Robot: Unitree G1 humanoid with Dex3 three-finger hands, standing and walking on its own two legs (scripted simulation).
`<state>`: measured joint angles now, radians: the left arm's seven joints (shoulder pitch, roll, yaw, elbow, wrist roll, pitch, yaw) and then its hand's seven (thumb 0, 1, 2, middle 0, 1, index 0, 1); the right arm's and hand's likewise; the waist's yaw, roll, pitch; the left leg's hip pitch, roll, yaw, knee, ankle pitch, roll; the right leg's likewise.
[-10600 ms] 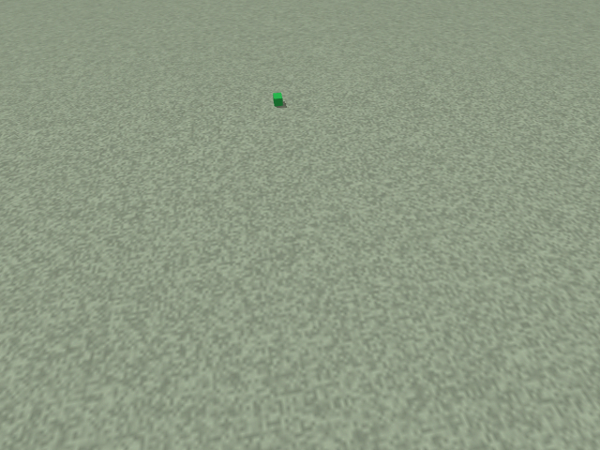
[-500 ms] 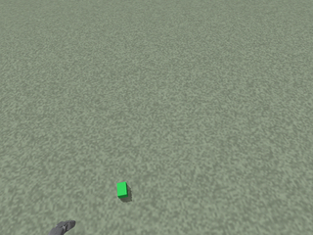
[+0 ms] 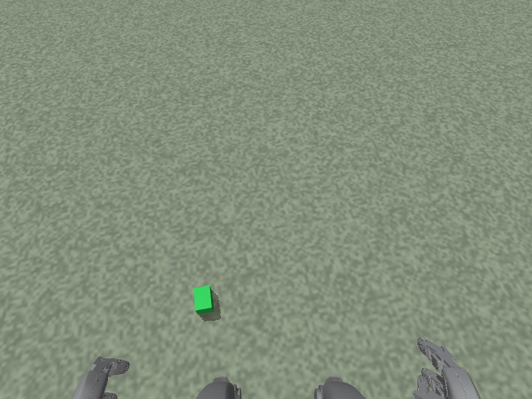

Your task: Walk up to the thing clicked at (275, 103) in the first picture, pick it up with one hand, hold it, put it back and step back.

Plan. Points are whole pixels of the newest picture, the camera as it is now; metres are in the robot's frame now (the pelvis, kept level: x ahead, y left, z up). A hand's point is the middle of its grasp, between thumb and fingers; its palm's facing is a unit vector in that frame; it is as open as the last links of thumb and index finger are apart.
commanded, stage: rise first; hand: left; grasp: from above
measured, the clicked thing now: (203, 300) +0.47 +0.24 -0.68
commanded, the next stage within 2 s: none
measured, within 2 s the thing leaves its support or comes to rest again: neither
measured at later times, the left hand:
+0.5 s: hand (148, 354) +0.25 +0.28 -0.32, palm faces -0.41 -0.45 -0.79, open 14.2 cm
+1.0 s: hand (168, 319) +0.35 +0.29 -0.46, palm faces -0.44 -0.07 -0.90, open 14.2 cm
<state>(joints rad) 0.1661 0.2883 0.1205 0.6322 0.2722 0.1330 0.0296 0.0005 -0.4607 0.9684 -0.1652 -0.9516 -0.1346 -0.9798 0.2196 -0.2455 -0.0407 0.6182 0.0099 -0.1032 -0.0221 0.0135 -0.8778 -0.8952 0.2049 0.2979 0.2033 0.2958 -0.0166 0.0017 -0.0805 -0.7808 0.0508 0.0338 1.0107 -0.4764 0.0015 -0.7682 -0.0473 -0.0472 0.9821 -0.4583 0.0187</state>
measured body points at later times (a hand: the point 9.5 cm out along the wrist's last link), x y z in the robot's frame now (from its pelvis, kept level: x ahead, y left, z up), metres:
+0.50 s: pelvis -0.05 +0.00 -0.18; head +0.14 +0.01 +0.24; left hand +0.26 +0.30 -0.28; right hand +0.13 -0.27 -0.30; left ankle +0.01 +0.12 -0.68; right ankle +0.01 -0.13 -0.68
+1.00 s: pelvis -0.09 +0.00 -0.31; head +0.14 +0.04 +0.08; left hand +0.37 +0.29 -0.41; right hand -0.04 -0.29 -0.43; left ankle +0.01 +0.12 -0.68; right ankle +0.01 -0.13 -0.68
